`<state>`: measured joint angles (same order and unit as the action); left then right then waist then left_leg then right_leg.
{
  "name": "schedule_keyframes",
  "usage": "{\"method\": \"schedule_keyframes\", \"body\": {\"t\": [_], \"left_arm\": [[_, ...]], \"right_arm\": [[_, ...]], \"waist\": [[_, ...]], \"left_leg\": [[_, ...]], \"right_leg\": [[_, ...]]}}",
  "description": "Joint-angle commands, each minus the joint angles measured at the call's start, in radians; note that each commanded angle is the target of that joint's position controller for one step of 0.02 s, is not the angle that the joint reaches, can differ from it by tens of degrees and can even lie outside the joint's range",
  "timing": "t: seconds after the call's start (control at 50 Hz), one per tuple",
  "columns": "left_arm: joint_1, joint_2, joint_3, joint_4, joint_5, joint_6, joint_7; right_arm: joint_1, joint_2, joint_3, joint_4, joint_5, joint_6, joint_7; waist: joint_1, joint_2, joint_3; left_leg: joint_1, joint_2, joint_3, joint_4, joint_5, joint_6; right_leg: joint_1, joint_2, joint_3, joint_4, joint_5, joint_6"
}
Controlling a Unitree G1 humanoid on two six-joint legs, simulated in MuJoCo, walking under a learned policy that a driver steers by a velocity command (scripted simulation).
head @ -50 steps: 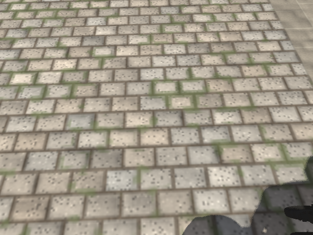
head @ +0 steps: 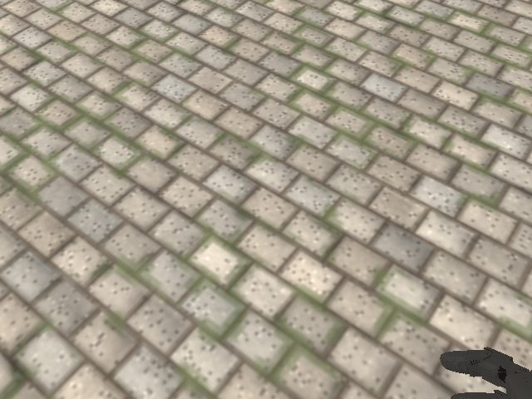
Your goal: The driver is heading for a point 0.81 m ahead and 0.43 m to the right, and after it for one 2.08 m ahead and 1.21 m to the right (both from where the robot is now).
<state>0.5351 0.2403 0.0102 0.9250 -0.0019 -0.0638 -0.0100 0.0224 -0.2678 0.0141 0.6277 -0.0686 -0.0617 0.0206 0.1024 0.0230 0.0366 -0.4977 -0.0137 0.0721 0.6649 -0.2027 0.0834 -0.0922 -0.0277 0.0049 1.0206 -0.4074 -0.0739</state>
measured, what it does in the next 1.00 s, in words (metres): walks ahead, turning right: right foot, then left foot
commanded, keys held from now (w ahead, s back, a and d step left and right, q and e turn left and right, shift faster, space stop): w+e+shift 0.64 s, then e+shift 0.36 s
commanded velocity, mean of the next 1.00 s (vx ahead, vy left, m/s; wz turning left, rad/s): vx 0.82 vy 0.00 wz -0.87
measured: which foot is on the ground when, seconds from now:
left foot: down 0.00-0.38, up 0.40-0.78, down 0.80-1.00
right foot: up 0.00-0.36, down 0.38-0.78, up 0.80-1.00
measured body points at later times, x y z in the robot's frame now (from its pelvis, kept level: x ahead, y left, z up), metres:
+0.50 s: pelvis +0.46 -0.10 -0.01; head +0.49 -0.10 +0.44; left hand +0.64 +0.14 -0.14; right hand +0.50 -0.38 -0.11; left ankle +0.38 +0.10 -0.58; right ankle +0.51 -0.13 -0.72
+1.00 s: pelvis +0.83 -0.21 +0.02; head +0.86 -0.27 +0.46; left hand +1.17 -0.16 -0.06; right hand +0.71 -0.50 -0.09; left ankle +0.96 -0.18 -0.72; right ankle +0.74 -0.29 -0.62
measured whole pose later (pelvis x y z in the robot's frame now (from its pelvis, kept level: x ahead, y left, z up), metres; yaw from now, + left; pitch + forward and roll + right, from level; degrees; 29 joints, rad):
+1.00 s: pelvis +0.83 -0.21 +0.02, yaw -55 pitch +1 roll +2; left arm 0.17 0.37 0.09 0.61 -0.04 0.05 0.03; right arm 0.13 -0.28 -0.05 0.68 -0.01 -0.06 -0.03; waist 0.00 -0.02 0.12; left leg -0.29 0.03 0.14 0.45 -0.16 0.00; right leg -0.62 -0.05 0.01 1.25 -0.42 0.08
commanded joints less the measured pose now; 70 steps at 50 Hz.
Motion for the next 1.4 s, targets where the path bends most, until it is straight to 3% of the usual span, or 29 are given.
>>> {"method": "schedule_keyframes", "body": {"t": [0.02, 0.18, 0.28, 0.34, 0.36, 0.38, 0.4, 0.42, 0.44, 0.48, 0.54, 0.6, 0.7, 0.76, 0.78, 0.8, 0.82, 0.84, 0.86, 0.9, 0.98, 1.16, 1.2, 1.22, 1.24, 1.26, 1.28, 1.32, 1.4], "left_arm": [[-0.166, 0.144, 0.035, -0.152, -0.006, -0.019, -0.003], [-0.355, 0.041, 0.024, -0.207, 0.017, 0.057, -0.057], [-0.497, 0.072, 0.012, -0.267, 0.020, 0.045, -0.088], [-0.218, 0.162, 0.045, -0.193, 0.011, 0.047, -0.066], [-0.009, 0.214, 0.074, -0.133, 0.014, 0.049, -0.051], [0.087, 0.260, 0.105, -0.095, 0.010, 0.054, -0.024], [-0.013, 0.336, 0.123, -0.099, -0.001, 0.066, -0.008], [-0.070, 0.420, 0.142, -0.155, 0.023, 0.077, -0.010], [-0.098, 0.362, 0.139, -0.182, 0.022, 0.075, -0.003], [-0.148, 0.266, 0.115, -0.150, 0.016, 0.053, 0.008], [-0.194, 0.221, 0.091, -0.161, 0.006, 0.009, 0.010], [-0.186, 0.231, 0.097, -0.170, 0.006, -0.012, 0.003], [-0.089, 0.252, 0.118, -0.139, -0.009, 0.003, -0.005], [-0.130, 0.289, 0.130, -0.153, -0.003, 0.009, 0.012], [-0.190, 0.167, 0.100, -0.188, -0.063, 0.017, 0.024], [-0.185, 0.060, 0.059, -0.215, -0.014, 0.027, 0.027], [-0.054, 0.054, 0.046, -0.265, 0.000, 0.025, 0.024], [0.031, 0.161, 0.064, -0.266, -0.040, 0.031, 0.022], [-0.077, 0.209, 0.075, -0.289, -0.056, 0.048, 0.027], [-0.206, 0.233, 0.098, -0.314, -0.047, 0.095, 0.040], [-0.278, 0.112, 0.075, -0.384, -0.032, 0.118, 0.039], [-0.428, 0.186, 0.107, -0.421, -0.021, 0.141, -0.031], [-0.351, 0.197, 0.123, -0.405, -0.001, 0.128, -0.020], [-0.276, 0.294, 0.147, -0.398, 0.007, 0.119, 0.005], [-0.320, 0.348, 0.134, -0.434, 0.039, 0.107, 0.022], [-0.315, 0.208, 0.088, -0.432, 0.041, 0.091, 0.015], [-0.355, 0.149, 0.063, -0.402, 0.034, 0.074, 0.009], [-0.449, 0.139, 0.060, -0.362, 0.023, 0.063, 0.011], [-0.517, 0.194, 0.085, -0.344, 0.038, 0.068, 0.045]], "right_arm": [[0.299, -0.166, -0.082, 0.067, 0.017, -0.012, -0.023], [0.290, -0.052, -0.060, 0.164, 0.050, -0.070, -0.014], [0.329, -0.146, -0.074, 0.187, 0.055, -0.074, -0.036], [0.298, -0.257, -0.104, 0.164, 0.041, -0.026, -0.059], [0.248, -0.271, -0.110, 0.142, 0.033, -0.006, -0.060], [0.239, -0.239, -0.107, 0.147, 0.028, 0.001, -0.044], [0.241, -0.065, -0.060, 0.104, 0.010, -0.014, -0.027], [0.299, -0.090, -0.052, -0.015, 0.041, -0.038, -0.024], [0.225, -0.137, -0.047, -0.016, 0.028, -0.064, -0.027], [0.162, -0.135, -0.041, -0.010, 0.017, -0.067, -0.030], [0.173, -0.108, -0.029, -0.012, -0.008, -0.001, -0.027], [-0.011, -0.068, -0.009, -0.093, 0.009, 0.008, -0.010], [-0.109, -0.055, 0.000, -0.129, 0.035, -0.008, -0.010], [0.067, -0.144, -0.035, -0.089, 0.034, -0.025, -0.042], [0.181, -0.190, -0.084, -0.087, 0.099, -0.062, -0.052], [0.349, -0.208, -0.080, -0.031, 0.096, -0.061, -0.054], [0.394, -0.242, -0.080, -0.053, 0.035, -0.051, -0.053], [0.341, -0.253, -0.100, -0.050, 0.032, -0.030, -0.040], [0.230, -0.195, -0.099, -0.080, 0.037, -0.014, -0.050], [0.096, -0.082, -0.066, -0.085, 0.049, 0.003, -0.058], [0.028, -0.123, -0.098, -0.005, 0.057, -0.015, -0.047], [0.011, -0.221, -0.143, 0.044, 0.111, 0.013, -0.029], [0.039, -0.207, -0.136, 0.068, 0.127, 0.018, -0.020], [0.106, -0.174, -0.121, 0.073, 0.098, 0.017, -0.013], [0.164, -0.112, -0.083, 0.041, 0.051, 0.021, -0.009], [0.117, -0.171, -0.099, 0.086, 0.084, 0.036, -0.004], [0.106, -0.159, -0.094, 0.092, 0.111, 0.050, -0.001], [0.100, -0.136, -0.088, 0.119, 0.093, 0.066, -0.023], [0.166, -0.162, -0.102, 0.138, 0.094, 0.095, -0.040]], "waist": [[-0.189, 0.027, -0.116], [-0.078, 0.045, 0.079], [-0.067, 0.003, 0.099], [0.095, 0.090, -0.088], [0.192, 0.082, -0.184], [0.208, -0.006, -0.198], [0.069, -0.278, -0.091], [-0.001, -0.318, -0.323], [0.015, -0.103, -0.256], [-0.076, 0.079, -0.034], [-0.153, 0.087, 0.022], [-0.107, 0.041, 0.074], [-0.006, -0.035, 0.013], [-0.098, -0.087, -0.111], [-0.213, -0.042, -0.238], [-0.236, 0.064, -0.384], [-0.169, 0.304, -0.517], [-0.134, 0.330, -0.580], [-0.135, 0.219, -0.480], [-0.101, 0.048, -0.188], [-0.067, 0.096, -0.029], [-0.096, 0.054, -0.079], [-0.039, -0.016, -0.110], [-0.026, -0.199, -0.174], [-0.088, -0.395, -0.312], [-0.024, -0.180, -0.403], [-0.051, -0.139, -0.327], [-0.088, -0.113, -0.205], [-0.121, -0.142, -0.166]], "left_leg": [[0.618, 0.357, -0.522, -0.395, -0.244, 0.102], [0.367, 0.185, 0.073, -0.563, 0.265, 0.005], [0.441, 0.195, 0.224, -0.544, 0.833, -0.042], [0.546, 0.245, 0.208, -0.123, 1.338, -0.058], [0.469, 0.259, 0.177, 0.160, 1.279, -0.041], [0.310, 0.168, 0.174, 0.538, 0.759, -0.050], [-0.047, -0.016, 0.126, 0.945, -0.267, -0.083], [-0.331, -0.060, -0.096, 1.095, -0.307, -0.100], [-0.392, 0.008, -0.171, 1.010, -0.219, -0.085], [-0.297, 0.086, -0.170, 0.792, -0.147, -0.096], [-0.127, 0.143, -0.153, 0.582, -0.188, -0.147], [-0.054, 0.138, -0.090, 0.276, 0.021, -0.166], [0.073, 0.010, -0.043, -0.077, 0.313, -0.119], [0.337, -0.050, -0.101, -0.197, 0.290, -0.096], [0.602, 0.044, -0.210, -0.257, 0.415, -0.079], [0.867, 0.258, -0.323, -0.077, 0.653, -0.043], [1.041, 0.466, -0.609, -0.036, 1.103, 0.030], [1.027, 0.583, -0.787, -0.097, 0.857, 0.206], [0.889, 0.501, -0.709, -0.196, 0.493, 0.191], [0.526, 0.365, -0.410, -0.281, 0.430, 0.127], [0.252, 0.293, -0.109, -0.404, 0.496, 0.107], [0.362, 0.324, 0.089, -0.279, 0.436, 0.051], [0.327, 0.273, 0.123, -0.072, 0.506, 0.008], [0.164, 0.189, 0.163, 0.167, 0.251, -0.069], [-0.096, 0.062, 0.100, 0.510, -0.514, -0.147], [-0.044, 0.096, -0.083, 0.577, -0.503, -0.150], [-0.052, 0.125, -0.107, 0.526, -0.480, -0.139], [-0.013, 0.136, -0.111, 0.380, -0.388, -0.153], [0.090, 0.094, -0.033, 0.353, -0.252, -0.182]], "right_leg": [[-0.650, -0.060, 0.065, 0.306, 0.160, -0.043], [-0.672, -0.108, -0.015, 0.116, 0.363, -0.003], [-0.453, 0.005, -0.187, -0.262, 0.545, -0.080], [-0.154, 0.119, -0.208, -0.255, 0.355, -0.127], [0.066, 0.131, -0.154, -0.279, 0.273, -0.163], [0.237, 0.116, -0.065, -0.353, 0.205, -0.196], [0.294, -0.029, 0.202, -0.336, 0.378, -0.242], [0.529, -0.191, 0.731, -0.601, 0.117, -0.447], [0.457, -0.230, 0.852, -0.773, -0.058, -0.406], [0.118, -0.160, 0.690, -0.799, 0.072, -0.321], [-0.189, -0.050, 0.478, -0.820, 0.239, -0.296], [-0.316, 0.036, 0.376, -0.867, 0.331, -0.261], [-0.126, 0.067, 0.342, -0.709, 0.828, -0.132], [-0.061, 0.099, 0.391, -0.410, 0.983, -0.026], [-0.151, 0.111, 0.425, -0.183, 0.725, 0.029], [-0.308, 0.173, 0.305, 0.080, -0.099, 0.061], [-0.493, 0.207, 0.245, 0.348, -0.356, 0.088], [-0.593, 0.136, 0.237, 0.582, -0.275, 0.142], [-0.645, 0.057, 0.168, 0.568, -0.142, 0.156], [-0.618, -0.015, 0.086, 0.512, -0.048, 0.174], [-0.512, -0.089, 0.039, 0.154, 0.000, 0.160], [-0.283, -0.043, -0.064, -0.332, 0.226, 0.041], [-0.100, 0.034, -0.081, -0.524, 0.313, -0.014], [0.125, -0.088, 0.101, -0.564, 0.850, -0.080], [0.282, -0.418, 0.485, -0.568, 1.095, -0.333], [0.187, -0.404, 0.422, -0.593, 0.978, -0.337], [0.135, -0.345, 0.298, -0.594, 0.853, -0.273], [-0.002, -0.264, 0.170, -0.633, 0.632, -0.167], [-0.134, -0.255, 0.049, -0.669, 0.576, -0.181]]}}
Keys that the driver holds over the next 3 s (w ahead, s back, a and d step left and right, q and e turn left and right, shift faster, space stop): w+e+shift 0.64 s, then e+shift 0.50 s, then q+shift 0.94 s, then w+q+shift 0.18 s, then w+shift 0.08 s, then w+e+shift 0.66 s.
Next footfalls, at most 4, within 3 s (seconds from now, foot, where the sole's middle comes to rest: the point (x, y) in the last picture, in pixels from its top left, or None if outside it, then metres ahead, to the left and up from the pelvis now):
0.38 right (363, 364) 0.55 -0.14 -0.75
0.80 left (383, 220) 0.99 -0.21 -0.75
1.22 right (474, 269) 0.84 -0.45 -0.75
1.62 left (405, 213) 1.02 -0.27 -0.75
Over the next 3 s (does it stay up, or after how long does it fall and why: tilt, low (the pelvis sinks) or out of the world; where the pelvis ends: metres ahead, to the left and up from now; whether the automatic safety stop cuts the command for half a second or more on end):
stays up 1.44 -0.44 -0.02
